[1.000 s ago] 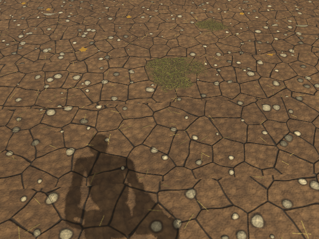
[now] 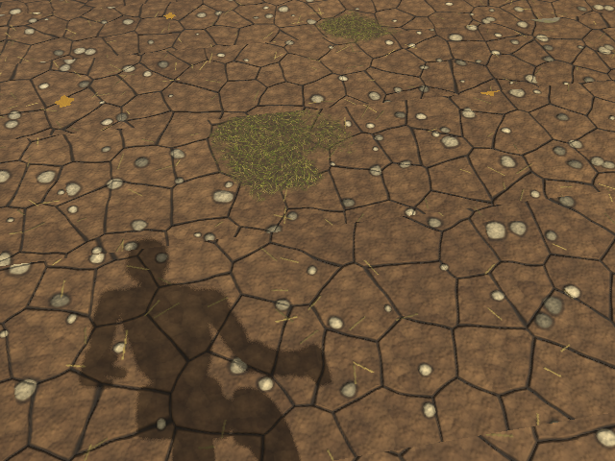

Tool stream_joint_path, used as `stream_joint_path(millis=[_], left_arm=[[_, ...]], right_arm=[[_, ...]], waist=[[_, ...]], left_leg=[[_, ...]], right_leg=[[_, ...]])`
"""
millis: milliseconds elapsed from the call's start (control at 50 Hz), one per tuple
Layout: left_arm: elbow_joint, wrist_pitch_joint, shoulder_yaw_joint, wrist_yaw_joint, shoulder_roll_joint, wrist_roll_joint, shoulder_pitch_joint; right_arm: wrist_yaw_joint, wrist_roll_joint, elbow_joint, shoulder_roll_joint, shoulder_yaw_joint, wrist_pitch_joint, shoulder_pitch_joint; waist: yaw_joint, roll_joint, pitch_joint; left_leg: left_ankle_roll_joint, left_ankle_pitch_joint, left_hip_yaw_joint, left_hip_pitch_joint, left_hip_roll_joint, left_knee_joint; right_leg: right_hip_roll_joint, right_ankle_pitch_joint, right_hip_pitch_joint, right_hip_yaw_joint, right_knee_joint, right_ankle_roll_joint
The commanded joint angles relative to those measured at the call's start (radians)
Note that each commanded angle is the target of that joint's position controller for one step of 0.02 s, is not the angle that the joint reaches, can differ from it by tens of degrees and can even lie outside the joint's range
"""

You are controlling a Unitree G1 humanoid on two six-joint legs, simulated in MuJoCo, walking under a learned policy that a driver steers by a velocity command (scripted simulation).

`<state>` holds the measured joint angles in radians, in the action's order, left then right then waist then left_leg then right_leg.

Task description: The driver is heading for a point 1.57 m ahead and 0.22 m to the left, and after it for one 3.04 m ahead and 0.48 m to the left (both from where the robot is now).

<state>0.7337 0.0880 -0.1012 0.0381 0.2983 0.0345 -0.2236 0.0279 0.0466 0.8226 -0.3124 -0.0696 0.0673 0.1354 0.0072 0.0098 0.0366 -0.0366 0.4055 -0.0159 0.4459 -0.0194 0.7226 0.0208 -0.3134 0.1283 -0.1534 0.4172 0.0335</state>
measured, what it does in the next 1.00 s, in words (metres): walks ahead, turning left: left foot, then right foot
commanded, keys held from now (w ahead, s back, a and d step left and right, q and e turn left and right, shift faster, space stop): q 0.28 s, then no key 0.72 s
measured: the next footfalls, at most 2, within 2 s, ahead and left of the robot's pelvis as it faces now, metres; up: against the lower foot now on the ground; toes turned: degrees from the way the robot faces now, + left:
left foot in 0.16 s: +0.10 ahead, +0.14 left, +0.00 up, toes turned +10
right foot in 0.60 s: +0.16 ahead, -0.09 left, +0.00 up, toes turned +12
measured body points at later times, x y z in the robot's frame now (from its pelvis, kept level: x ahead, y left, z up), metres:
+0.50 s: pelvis +0.05 +0.05 +0.01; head +0.09 +0.06 +0.46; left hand +0.08 +0.35 -0.11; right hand +0.25 -0.19 -0.09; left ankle +0.06 +0.13 -0.74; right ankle +0.11 -0.10 -0.70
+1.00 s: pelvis +0.11 +0.01 +0.00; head +0.13 +0.02 +0.45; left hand +0.23 +0.31 -0.08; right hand +0.29 -0.23 -0.11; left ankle +0.06 +0.14 -0.74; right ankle +0.12 -0.10 -0.74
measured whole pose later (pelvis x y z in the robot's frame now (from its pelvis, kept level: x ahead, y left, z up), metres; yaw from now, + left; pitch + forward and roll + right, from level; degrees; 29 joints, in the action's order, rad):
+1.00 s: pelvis +0.11 +0.01 +0.00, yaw +15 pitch +0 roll +1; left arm 0.73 0.09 -0.02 -0.09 0.31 0.00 -0.08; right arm 0.05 0.00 0.79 -0.32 -0.05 0.05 0.22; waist -0.02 -0.01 0.05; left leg 0.01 0.26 -0.09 0.19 0.04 0.45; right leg 0.03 -0.28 0.21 -0.04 0.50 0.01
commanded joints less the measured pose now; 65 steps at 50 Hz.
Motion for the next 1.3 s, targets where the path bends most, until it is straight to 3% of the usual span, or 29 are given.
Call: stream_joint_path(millis=[20, 40, 60, 80, 120, 140, 160, 180, 200, 220, 240, 260, 280, 300, 360, 400, 440, 520, 580, 600, 620, 640, 660, 680, 720, 800, 960, 1300], left_arm=[[-0.062, 0.017, -0.033, 0.017, 0.118, 0.005, 0.024], [-0.067, 0.017, -0.042, 0.018, 0.147, -0.001, 0.050], [-0.061, 0.011, -0.053, 0.018, 0.179, 0.005, 0.038], [-0.063, 0.003, -0.063, 0.017, 0.203, 0.019, 0.021], [-0.080, -0.011, -0.070, 0.012, 0.219, 0.024, 0.054], [-0.082, -0.015, -0.069, 0.006, 0.219, 0.021, 0.080], [-0.063, -0.017, -0.060, -0.006, 0.188, 0.019, 0.050], [-0.065, -0.016, -0.039, -0.019, 0.111, 0.016, -0.018], [-0.142, -0.003, 0.000, -0.029, 0.009, 0.036, -0.063], [-0.146, 0.001, 0.007, -0.048, 0.039, 0.013, 0.070], [-0.151, -0.004, 0.001, -0.046, 0.069, 0.005, 0.124], [-0.111, -0.007, -0.029, -0.029, 0.158, 0.016, 0.069], [-0.093, -0.008, -0.033, -0.014, 0.168, 0.033, 0.028], [-0.078, -0.015, -0.020, -0.009, 0.144, 0.043, 0.007], [-0.024, -0.047, 0.002, -0.034, 0.094, 0.024, -0.090], [-0.004, -0.062, 0.010, -0.049, 0.097, 0.020, -0.102], [-0.001, -0.065, 0.020, -0.049, 0.099, 0.023, -0.075], [-0.002, -0.044, 0.040, -0.043, 0.098, 0.015, -0.007], [0.003, -0.017, 0.050, -0.061, 0.097, -0.016, -0.011], [-0.013, -0.005, 0.059, -0.068, 0.086, -0.024, -0.012], [-0.033, 0.010, 0.069, -0.075, 0.098, -0.034, -0.035], [-0.042, 0.018, 0.058, -0.090, 0.176, -0.037, 0.030], [-0.031, 0.014, 0.052, -0.106, 0.171, -0.031, 0.062], [-0.033, 0.010, 0.051, -0.118, 0.168, -0.035, 0.071], [-0.041, 0.012, 0.062, -0.126, 0.133, -0.033, 0.083], [-0.042, 0.017, 0.056, -0.123, 0.142, -0.034, 0.075], [-0.050, 0.012, 0.048, -0.128, 0.144, -0.031, 0.123], [-0.004, 0.010, 0.029, -0.122, 0.186, -0.026, 0.149]], right_arm=[[0.002, 0.017, -0.057, -0.081, -0.014, 0.000, -0.011], [0.018, 0.016, -0.063, -0.047, -0.002, 0.001, -0.038], [0.040, 0.008, -0.072, -0.011, 0.014, -0.002, -0.071], [0.063, -0.012, -0.077, -0.008, 0.017, -0.007, -0.074], [0.085, -0.037, -0.061, -0.065, -0.003, -0.010, -0.012], [0.082, -0.044, -0.054, -0.094, -0.016, 0.000, 0.023], [0.067, -0.040, -0.053, -0.128, -0.031, 0.015, 0.042], [0.036, -0.020, -0.051, -0.210, -0.056, 0.028, 0.121], [0.006, -0.002, -0.063, -0.321, -0.079, 0.027, 0.247], [-0.003, 0.032, -0.009, -0.273, -0.079, 0.055, 0.327], [-0.005, 0.018, -0.002, -0.241, -0.083, 0.073, 0.278], [-0.003, -0.016, -0.027, -0.179, -0.070, 0.066, 0.181], [-0.002, -0.039, -0.046, -0.132, -0.051, 0.059, 0.121], [-0.001, -0.045, -0.075, -0.128, -0.045, 0.050, 0.060], [0.008, -0.021, -0.132, -0.142, -0.048, 0.049, -0.018], [0.013, -0.020, -0.147, -0.140, -0.049, 0.059, 0.004], [0.017, -0.028, -0.154, -0.128, -0.045, 0.065, 0.041], [0.031, -0.043, -0.165, -0.117, -0.033, 0.059, 0.082], [0.056, -0.048, -0.171, -0.095, -0.009, 0.036, 0.020], [0.065, -0.044, -0.165, -0.066, 0.006, 0.029, 0.014], [0.071, -0.043, -0.163, -0.025, 0.023, 0.021, 0.039], [0.062, -0.045, -0.160, -0.033, 0.011, 0.018, 0.140], [0.046, -0.028, -0.150, -0.089, -0.003, 0.009, 0.099], [0.035, -0.034, -0.153, -0.092, -0.002, 0.001, 0.082], [0.026, -0.046, -0.130, -0.102, -0.004, -0.007, 0.116], [0.026, -0.049, -0.131, -0.094, -0.002, -0.006, 0.076], [0.026, -0.048, -0.089, -0.124, -0.008, -0.008, 0.092], [0.026, -0.048, -0.018, -0.166, 0.007, -0.016, 0.068]], waist=[[-0.007, -0.073, -0.008], [0.003, -0.091, -0.012], [0.022, -0.104, -0.022], [0.030, -0.112, -0.023], [-0.007, -0.106, -0.036], [-0.035, -0.101, -0.050], [-0.045, -0.081, -0.087], [-0.050, 0.053, -0.208], [-0.052, 0.212, -0.414], [-0.120, 0.033, -0.237], [-0.109, 0.061, -0.113], [-0.065, 0.059, -0.106], [-0.015, 0.075, -0.092], [0.024, 0.076, -0.054], [0.068, 0.047, -0.063], [0.037, 0.063, -0.050], [-0.006, 0.066, -0.021], [-0.075, 0.057, -0.004], [-0.027, 0.026, -0.025], [-0.005, 0.024, -0.057], [0.009, -0.022, -0.110], [-0.075, -0.139, -0.096], [-0.067, -0.084, -0.057], [-0.062, -0.059, -0.051], [-0.056, -0.047, -0.041], [-0.017, -0.038, -0.057], [-0.008, -0.034, -0.080], [-0.024, -0.021, -0.070]], left_leg=[[0.035, 0.054, 0.004, 0.208, -0.066, 0.109], [0.044, -0.050, 0.057, 0.148, -0.049, 0.043], [0.044, -0.111, 0.096, 0.077, -0.030, 0.000], [0.038, -0.148, 0.119, 0.023, -0.010, -0.030], [0.014, -0.236, 0.115, -0.092, 0.019, -0.157], [-0.004, -0.330, 0.115, -0.184, 0.046, -0.242], [-0.044, -0.470, 0.096, -0.302, 0.067, -0.282], [-0.174, -0.908, -0.050, -0.514, -0.051, -0.277], [-0.449, -1.128, -0.511, -0.837, -0.345, -0.326], [-0.413, -0.993, -0.546, -0.759, -0.362, -0.378], [-0.359, -0.867, -0.444, -0.634, -0.316, -0.411], [-0.335, -0.789, -0.379, -0.552, -0.280, -0.444], [-0.313, -0.727, -0.341, -0.454, -0.250, -0.480], [-0.293, -0.687, -0.299, -0.331, -0.230, -0.525], [-0.247, -0.619, -0.188, -0.191, -0.166, -0.568], [-0.229, -0.477, -0.188, -0.197, -0.157, -0.573], [-0.223, -0.290, -0.231, -0.254, -0.176, -0.550], [-0.217, -0.075, -0.313, -0.335, -0.188, -0.484], [-0.185, -0.097, -0.313, -0.241, -0.137, -0.416], [-0.154, -0.138, -0.316, -0.208, -0.114, -0.394], [-0.091, -0.159, -0.290, -0.193, -0.064, -0.343], [-0.013, -0.071, -0.142, -0.204, 0.045, -0.321], [0.017, -0.123, -0.091, -0.275, 0.041, -0.318], [0.020, -0.165, -0.096, -0.316, 0.034, -0.325], [0.012, -0.194, -0.111, -0.281, 0.022, -0.338], [0.007, -0.289, -0.113, -0.217, 0.021, -0.334], [0.029, -0.377, -0.102, -0.165, 0.011, -0.320], [0.038, -0.361, -0.091, -0.229, -0.004, -0.320]], right_leg=[[0.349, 0.583, -0.265, 0.194, -0.193, 0.199], [0.287, 0.596, -0.238, 0.112, -0.177, 0.163], [0.254, 0.633, -0.207, 0.062, -0.171, 0.144], [0.249, 0.674, -0.189, 0.035, -0.168, 0.139], [0.260, 0.666, -0.168, 0.005, -0.111, 0.118], [0.258, 0.628, -0.127, -0.011, -0.049, 0.101], [0.235, 0.552, -0.065, -0.026, 0.033, 0.062], [0.147, 0.301, 0.043, -0.098, 0.244, -0.032], [-0.003, -0.417, 0.308, -0.036, 0.461, -0.115], [0.000, -0.504, 0.457, 0.176, 0.545, -0.093], [0.033, -0.459, 0.511, 0.217, 0.625, -0.080], [0.058, -0.409, 0.476, 0.220, 0.666, -0.068], [0.069, -0.351, 0.409, 0.229, 0.635, -0.055], [0.075, -0.284, 0.330, 0.222, 0.614, -0.053], [0.041, -0.064, 0.167, 0.168, 0.550, -0.060], [0.048, -0.017, 0.160, 0.168, 0.491, -0.085], [0.075, -0.012, 0.213, 0.187, 0.404, -0.100], [0.077, -0.013, 0.258, 0.159, 0.207, -0.109], [0.049, 0.201, 0.096, 0.116, -0.010, -0.075], [0.070, 0.251, 0.024, 0.133, -0.034, -0.049], [0.160, 0.358, -0.043, 0.215, -0.053, 0.030], [0.235, 0.269, 0.023, 0.323, -0.088, 0.150], [0.187, 0.087, 0.123, 0.301, -0.102, 0.125], [0.148, 0.055, 0.163, 0.262, -0.103, 0.082], [0.122, 0.094, 0.115, 0.230, -0.074, 0.048], [0.119, 0.207, 0.016, 0.220, -0.028, 0.057], [0.093, 0.377, -0.083, 0.194, 0.043, 0.036], [0.054, 0.343, -0.055, 0.186, 0.022, 0.013]])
